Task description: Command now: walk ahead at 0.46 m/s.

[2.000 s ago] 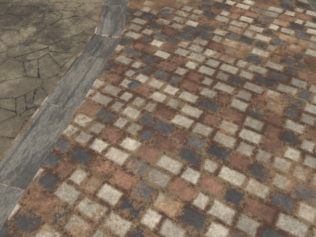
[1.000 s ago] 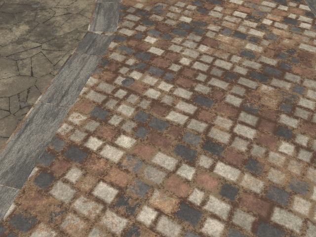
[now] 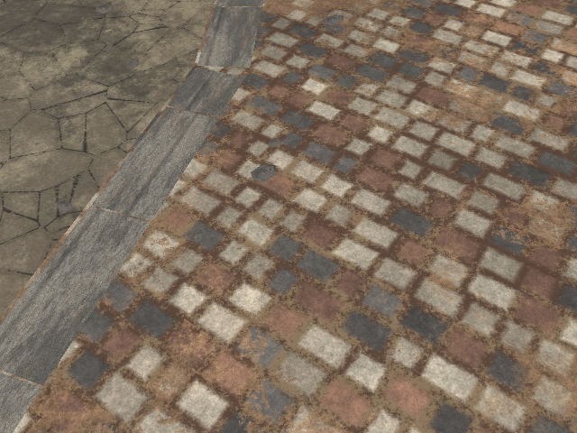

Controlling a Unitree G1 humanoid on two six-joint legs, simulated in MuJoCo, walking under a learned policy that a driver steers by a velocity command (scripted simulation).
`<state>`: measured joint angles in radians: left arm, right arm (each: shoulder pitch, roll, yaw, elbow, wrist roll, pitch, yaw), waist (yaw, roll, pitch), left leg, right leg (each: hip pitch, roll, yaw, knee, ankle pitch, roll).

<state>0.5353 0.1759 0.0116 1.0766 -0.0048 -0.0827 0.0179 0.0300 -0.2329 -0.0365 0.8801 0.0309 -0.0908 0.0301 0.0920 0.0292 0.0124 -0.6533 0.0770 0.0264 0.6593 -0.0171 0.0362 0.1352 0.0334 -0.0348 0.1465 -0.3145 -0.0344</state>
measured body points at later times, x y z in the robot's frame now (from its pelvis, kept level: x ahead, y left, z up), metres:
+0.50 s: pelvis +0.29 +0.04 +0.01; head +0.30 +0.04 +0.46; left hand +0.46 +0.29 -0.11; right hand +0.26 -0.22 -0.13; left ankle +0.23 +0.13 -0.74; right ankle +0.47 -0.14 -0.67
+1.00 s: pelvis +0.58 -0.05 +0.01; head +0.61 -0.07 +0.46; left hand +0.72 +0.20 -0.10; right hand +0.68 -0.36 -0.09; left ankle +0.80 +0.09 -0.67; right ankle +0.53 -0.11 -0.74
